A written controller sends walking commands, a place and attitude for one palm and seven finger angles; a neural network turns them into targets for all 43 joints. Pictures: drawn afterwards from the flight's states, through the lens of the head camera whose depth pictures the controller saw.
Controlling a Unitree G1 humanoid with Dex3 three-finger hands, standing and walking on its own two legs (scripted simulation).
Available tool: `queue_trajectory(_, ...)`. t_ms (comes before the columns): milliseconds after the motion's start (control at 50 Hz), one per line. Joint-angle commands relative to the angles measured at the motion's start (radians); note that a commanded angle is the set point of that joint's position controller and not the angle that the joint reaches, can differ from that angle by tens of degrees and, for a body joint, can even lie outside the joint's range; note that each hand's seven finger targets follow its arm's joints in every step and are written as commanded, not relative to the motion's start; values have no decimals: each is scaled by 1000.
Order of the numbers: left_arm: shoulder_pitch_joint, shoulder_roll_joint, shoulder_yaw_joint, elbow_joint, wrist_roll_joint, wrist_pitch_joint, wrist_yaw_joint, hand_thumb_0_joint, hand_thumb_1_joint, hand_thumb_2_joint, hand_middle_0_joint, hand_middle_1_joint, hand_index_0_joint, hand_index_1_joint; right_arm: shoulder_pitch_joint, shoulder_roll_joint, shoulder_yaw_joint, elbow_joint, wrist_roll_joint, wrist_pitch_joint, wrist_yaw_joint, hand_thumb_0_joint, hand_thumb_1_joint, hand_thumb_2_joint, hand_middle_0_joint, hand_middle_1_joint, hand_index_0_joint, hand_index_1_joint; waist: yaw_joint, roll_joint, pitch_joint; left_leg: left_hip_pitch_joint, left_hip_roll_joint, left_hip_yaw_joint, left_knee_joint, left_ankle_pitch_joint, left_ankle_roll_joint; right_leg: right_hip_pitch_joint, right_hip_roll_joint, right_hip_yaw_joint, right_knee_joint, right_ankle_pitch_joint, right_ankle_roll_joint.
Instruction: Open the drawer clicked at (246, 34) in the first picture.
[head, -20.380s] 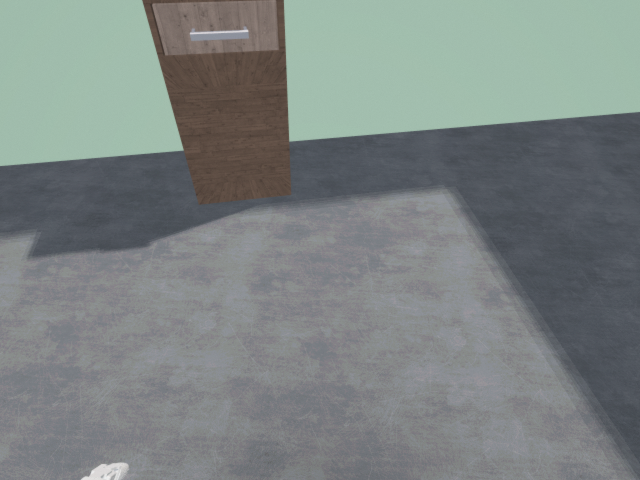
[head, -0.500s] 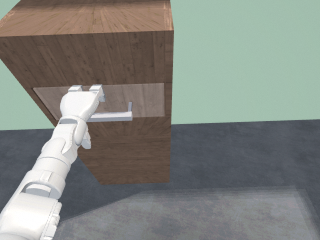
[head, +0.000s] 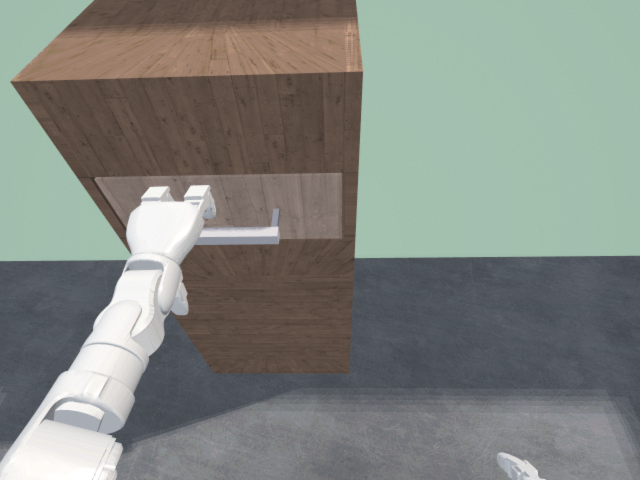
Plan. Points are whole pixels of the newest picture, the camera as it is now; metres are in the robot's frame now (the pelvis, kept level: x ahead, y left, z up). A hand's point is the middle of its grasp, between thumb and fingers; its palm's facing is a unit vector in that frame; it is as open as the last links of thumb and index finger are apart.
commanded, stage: re-aim the fingers above the handle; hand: left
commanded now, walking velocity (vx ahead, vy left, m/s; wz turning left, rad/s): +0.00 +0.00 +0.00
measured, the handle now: (224, 225) +0.49 +0.20 +0.00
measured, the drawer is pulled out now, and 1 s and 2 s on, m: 0.00 0.00 0.00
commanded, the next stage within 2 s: lower the fingers behind the handle in 0.68 s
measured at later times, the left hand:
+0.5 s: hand (180, 243) +0.41 +0.23 +0.05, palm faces -0.01 +0.04 -1.00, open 13.8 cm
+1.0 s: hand (179, 256) +0.41 +0.24 +0.03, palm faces -0.15 -0.01 -0.99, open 13.8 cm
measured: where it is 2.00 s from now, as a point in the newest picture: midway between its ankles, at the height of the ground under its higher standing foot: outside the picture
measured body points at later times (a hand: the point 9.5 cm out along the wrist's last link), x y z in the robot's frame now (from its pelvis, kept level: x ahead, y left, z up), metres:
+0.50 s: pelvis +0.00 -0.01 +0.00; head +0.05 -0.04 +0.45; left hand +0.41 +0.22 +0.11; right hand +0.10 -0.27 -0.14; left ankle -0.03 +0.10 -0.73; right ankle -0.01 -0.10 -0.73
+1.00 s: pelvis +0.01 -0.01 +0.00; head +0.06 -0.03 +0.45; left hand +0.41 +0.24 +0.08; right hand +0.12 -0.26 -0.14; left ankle -0.03 +0.10 -0.73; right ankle -0.01 -0.10 -0.73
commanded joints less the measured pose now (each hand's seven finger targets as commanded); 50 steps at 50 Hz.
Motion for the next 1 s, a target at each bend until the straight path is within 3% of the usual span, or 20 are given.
queue_trajectory(0, -521, 60, -44, -223, -26, -3, 21, 0, -500, 300, -300, -1200, -300, -1200, -24, -121, -45, -100, 6, -43, -7, 0, -900, -900, 200, 300, 200, 300, -70, 13, -321, 202, 7, 3, -35, 393, -5, 95, 4, -19, -61, 277, -17)
queue_trajectory(40, -518, 21, -79, -168, -44, 11, -7, 0, -500, 300, -300, -1200, -300, -1200, -18, -129, -41, -91, 8, -41, -6, 0, -900, -900, 200, 300, 200, 300, -77, -34, -259, 184, 11, -5, -46, 349, -7, 60, 3, -30, -68, 245, -15)
queue_trajectory(80, -502, 31, -70, -127, -47, 22, -28, 0, -500, 300, -300, -1200, -300, -1200, -21, -133, -35, -95, 5, -33, -6, 0, -900, -900, 200, 300, 200, 300, -62, -56, -259, 161, 4, 0, -48, 330, -1, 79, -1, -26, -71, 251, -16)
queue_trajectory(160, -509, 114, 12, -73, -23, 5, -33, 0, -500, 300, -300, -1200, -300, -1200, -24, -133, -23, -105, 0, -15, -10, 0, -900, -900, 200, 300, 200, 300, -27, -94, -267, 99, -6, 11, -47, 326, 2, 131, -10, -17, -53, 281, -17)
queue_trajectory(220, -491, 278, 166, -87, -3, -31, 5, 0, -500, 300, -300, -1200, -300, -1200, -30, -130, -18, -120, -8, -11, -19, 0, -900, -900, 200, 300, 200, 300, 20, -92, -324, 41, -11, 20, -49, 328, 4, 222, -17, 4, -33, 318, -17)
queue_trajectory(260, -461, 285, 190, -93, 11, -45, 36, 0, -500, 300, -300, -1200, -300, -1200, -39, -114, -17, -125, -9, -15, -22, 0, -900, -900, 200, 300, 200, 300, 33, -73, -330, 22, -13, 31, -46, 343, 2, 238, -16, 10, -25, 344, -17)
queue_trajectory(280, -475, 269, 177, -105, 16, -47, 53, 0, -500, 300, -300, -1200, -300, -1200, -40, -112, -19, -124, -10, -20, -20, 0, -900, -900, 200, 300, 200, 300, 25, -70, -332, 26, -9, 36, -44, 346, 3, 231, -16, 11, -26, 352, -14)
queue_trajectory(300, -442, 311, 220, -87, 24, -42, 69, 0, -500, 300, -300, -1200, -300, -1200, -40, -116, -21, -123, -10, -22, -19, 0, -900, -900, 200, 300, 200, 300, 37, -63, -330, 10, -11, 37, -44, 339, 0, 241, -13, 17, -29, 339, -15)
queue_trajectory(400, -481, 230, 123, -65, 16, 8, 69, 0, -500, 300, -300, -1200, -300, -1200, -17, -131, -34, -105, 3, -36, -16, 0, -900, -900, 200, 300, 200, 300, -23, -54, -332, 41, -4, 44, -42, 325, 5, 201, -8, 14, -47, 330, -9)
queue_trajectory(500, -579, 23, -88, -180, -58, -7, -22, 0, -500, 300, -300, -1200, -300, -1200, 17, -135, -52, -100, 7, -50, -18, 0, -900, -900, 200, 300, 200, 300, -102, -48, -359, 161, -1, 19, -17, 370, 17, 137, -3, 1, -65, 351, -3)
queue_trajectory(520, -599, 57, -64, -203, -68, -25, -33, 0, -500, 300, -300, -1200, -300, -1200, 26, -139, -55, -91, 4, -53, -23, 0, -900, -900, 200, 300, 200, 300, -101, -56, -369, 168, -2, 17, -14, 362, 21, 140, -5, 7, -66, 355, 2)
queue_trajectory(560, -583, 121, -11, -173, -59, -51, -41, 0, -500, 300, -300, -1200, -300, -1200, 32, -140, -49, -80, -1, -46, -30, 0, -900, -900, 200, 300, 200, 300, -87, -67, -346, 143, -10, 10, -14, 353, 20, 142, -7, 7, -59, 358, 0)
queue_trajectory(580, -586, 106, -18, -159, -55, -64, -39, 0, -500, 300, -300, -1200, -300, -1200, 35, -133, -46, -78, -2, -46, -30, 0, -900, -900, 200, 300, 200, 300, -82, -74, -330, 132, -11, 9, -17, 345, 19, 136, -8, 2, -59, 349, -1)
queue_trajectory(620, -585, 189, 66, -112, -35, -84, -10, 0, -500, 300, -300, -1200, -300, -1200, 42, -135, -40, -68, -1, -42, -27, 0, -900, -900, 200, 300, 200, 300, -55, -68, -311, 89, -13, 9, -23, 338, 13, 144, -9, 2, -46, 333, -8)
queue_trajectory(700, -502, 354, 247, -33, 4, -58, 80, 0, -500, 300, -300, -1200, -300, -1200, 12, -129, -27, -76, -9, -30, -22, 0, -900, -900, 200, 300, 200, 300, 26, -58, -334, -12, -19, 32, -34, 352, 0, 234, -13, 16, -19, 372, -13)
queue_trajectory(760, -388, 322, 232, 8, 16, 5, 114, 0, -500, 300, -300, -1200, -300, -1200, -21, -114, -20, -94, -4, -28, -11, 0, -900, -900, 200, 300, 200, 300, 56, -43, -349, -28, -15, 59, -41, 398, -10, 279, -12, 19, -7, 450, -14)
queue_trajectory(820, -346, 209, 124, 65, 16, 79, 78, 0, -500, 300, -300, -1200, -300, -1200, -10, -134, -25, -103, 4, -19, 1, 0, -900, -900, 200, 300, 200, 300, 10, -94, -331, -18, -3, 66, -40, 397, -5, 255, -9, 8, -22, 462, -6)
queue_trajectory(880, -398, 157, 48, -7, -17, 97, 0, 0, -500, 300, -300, -1200, -300, -1200, 5, -159, -38, -121, 14, -18, -5, 0, -900, -900, 200, 300, 200, 300, -42, -129, -347, 38, 1, 57, -30, 395, 13, 236, -9, 8, -42, 468, 5)
queue_trajectory(920, -466, 139, 15, -115, -43, 49, -51, 0, -500, 300, -300, -1200, -300, -1200, 8, -160, -47, -128, 12, -19, -21, 0, -900, -900, 200, 300, 200, 300, -72, -122, -376, 85, -5, 44, -16, 402, 24, 231, -11, 16, -47, 482, 10)
queue_trajectory(980, -560, 137, 0, -238, -54, -73, -78, 0, -500, 300, -300, -1200, -300, -1200, 32, -144, -52, -110, -7, -35, -41, 0, -900, -900, 200, 300, 200, 300, -94, -49, -373, 148, -9, 17, 14, 439, 28, 153, -9, 10, -32, 461, 5)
